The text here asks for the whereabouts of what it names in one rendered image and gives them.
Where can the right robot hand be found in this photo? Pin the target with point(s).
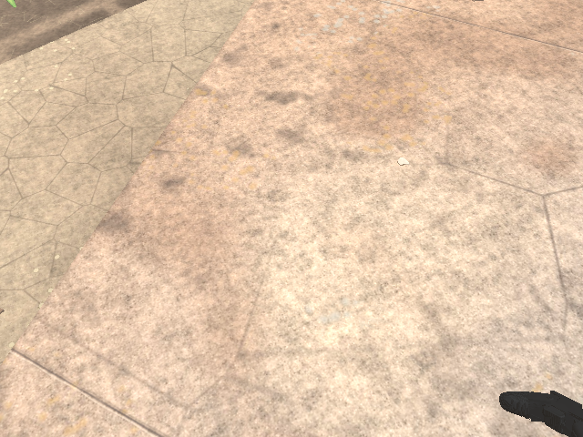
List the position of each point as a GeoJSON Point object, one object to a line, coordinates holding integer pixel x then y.
{"type": "Point", "coordinates": [556, 410]}

